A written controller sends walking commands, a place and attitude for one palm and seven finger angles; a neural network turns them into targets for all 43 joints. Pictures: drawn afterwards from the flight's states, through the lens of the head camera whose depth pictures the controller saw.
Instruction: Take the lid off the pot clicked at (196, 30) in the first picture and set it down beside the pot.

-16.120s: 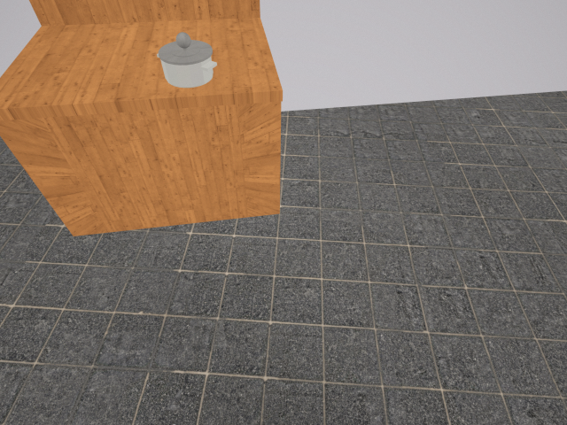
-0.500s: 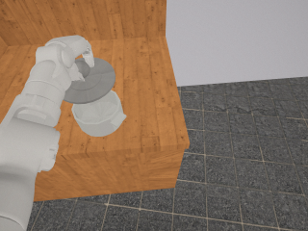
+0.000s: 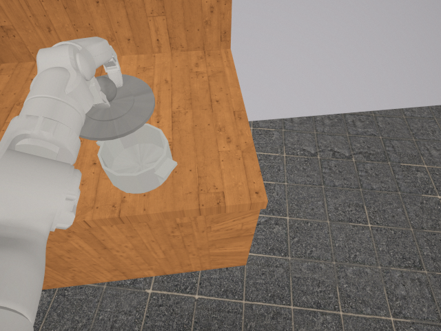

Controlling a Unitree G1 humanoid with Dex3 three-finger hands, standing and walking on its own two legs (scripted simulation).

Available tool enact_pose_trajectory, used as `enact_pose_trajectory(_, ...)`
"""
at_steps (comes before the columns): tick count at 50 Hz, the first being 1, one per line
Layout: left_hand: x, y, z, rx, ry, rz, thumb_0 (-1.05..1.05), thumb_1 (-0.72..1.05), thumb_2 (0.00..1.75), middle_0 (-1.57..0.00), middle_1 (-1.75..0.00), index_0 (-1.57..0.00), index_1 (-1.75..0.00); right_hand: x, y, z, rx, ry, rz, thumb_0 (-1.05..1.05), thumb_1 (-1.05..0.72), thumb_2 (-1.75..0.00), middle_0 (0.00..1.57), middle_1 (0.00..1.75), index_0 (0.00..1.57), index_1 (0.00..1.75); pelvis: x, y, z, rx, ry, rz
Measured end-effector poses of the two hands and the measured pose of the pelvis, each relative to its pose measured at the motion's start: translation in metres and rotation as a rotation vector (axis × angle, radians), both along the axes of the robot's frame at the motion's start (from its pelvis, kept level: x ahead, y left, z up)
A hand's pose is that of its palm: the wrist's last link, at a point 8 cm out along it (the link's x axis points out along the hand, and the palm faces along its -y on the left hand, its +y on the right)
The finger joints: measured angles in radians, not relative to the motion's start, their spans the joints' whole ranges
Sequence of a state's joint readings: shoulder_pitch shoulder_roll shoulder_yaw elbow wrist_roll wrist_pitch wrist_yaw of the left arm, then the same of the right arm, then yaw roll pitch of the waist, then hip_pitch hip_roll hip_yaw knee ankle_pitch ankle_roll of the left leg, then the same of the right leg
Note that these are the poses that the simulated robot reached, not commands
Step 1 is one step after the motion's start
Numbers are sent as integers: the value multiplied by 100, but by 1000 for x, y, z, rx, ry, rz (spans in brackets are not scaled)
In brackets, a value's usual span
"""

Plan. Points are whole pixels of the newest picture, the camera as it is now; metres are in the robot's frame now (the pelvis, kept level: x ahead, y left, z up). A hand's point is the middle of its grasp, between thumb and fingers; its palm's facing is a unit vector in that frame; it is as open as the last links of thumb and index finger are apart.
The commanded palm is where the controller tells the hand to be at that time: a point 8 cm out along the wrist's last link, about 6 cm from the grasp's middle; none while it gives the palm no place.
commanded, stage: move the lid sideways beside the pot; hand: left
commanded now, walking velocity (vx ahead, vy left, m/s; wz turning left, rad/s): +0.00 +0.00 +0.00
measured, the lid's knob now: (103, 89) +0.53 +0.18 +0.15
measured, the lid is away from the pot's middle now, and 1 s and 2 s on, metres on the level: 0.01 0.13 0.23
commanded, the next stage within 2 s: none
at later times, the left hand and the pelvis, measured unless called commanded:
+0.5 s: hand (66, 92) +0.50 +0.23 +0.17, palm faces -0.37 -0.10 -0.92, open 7.9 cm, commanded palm +0.52 +0.23 +0.24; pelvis +0.01 +0.00 +0.00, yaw +0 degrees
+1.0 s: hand (24, 100) +0.49 +0.29 +0.17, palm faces -0.37 -0.11 -0.92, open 7.9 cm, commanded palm +0.52 +0.29 +0.24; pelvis +0.00 +0.01 +0.00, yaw +0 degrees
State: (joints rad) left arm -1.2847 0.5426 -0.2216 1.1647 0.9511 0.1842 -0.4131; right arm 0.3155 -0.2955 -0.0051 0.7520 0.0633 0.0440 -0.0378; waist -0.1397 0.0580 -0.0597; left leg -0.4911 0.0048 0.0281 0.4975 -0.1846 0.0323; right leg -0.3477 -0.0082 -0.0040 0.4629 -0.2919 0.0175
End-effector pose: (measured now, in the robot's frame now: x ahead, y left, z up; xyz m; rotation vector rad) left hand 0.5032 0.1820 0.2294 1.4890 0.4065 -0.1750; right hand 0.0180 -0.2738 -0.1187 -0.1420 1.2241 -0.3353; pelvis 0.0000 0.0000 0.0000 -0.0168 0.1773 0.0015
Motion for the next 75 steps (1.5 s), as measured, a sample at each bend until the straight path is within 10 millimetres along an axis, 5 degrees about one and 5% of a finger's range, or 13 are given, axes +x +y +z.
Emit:
enact_pose_trajectory(8, 4, 4, 1, -28, -25, -36, -4, 27, 65, -74, -108, -59, -101, -2, -1, 4, -19, 1, -9, 1, -91, -90, 20, 30, 20, 30, 4, 1, 1, -1, 3, -5)
enact_pose_trajectory(33, -9, 70, 0, -2, 4, 52, -4, 27, 65, -75, -108, -59, -101, 25, -2, 8, -31, -12, 18, 1, -90, -90, 20, 30, 20, 30, 4, 3, 0, -11, 1, 3)
enact_pose_trajectory(75, -14, 160, -7, 4, 43, 107, -5, 27, 65, -75, -109, -58, -101, -16, 14, 10, -73, 122, -36, 1, -90, -90, 20, 30, 21, 30, 4, 22, -4, -33, 38, -9)
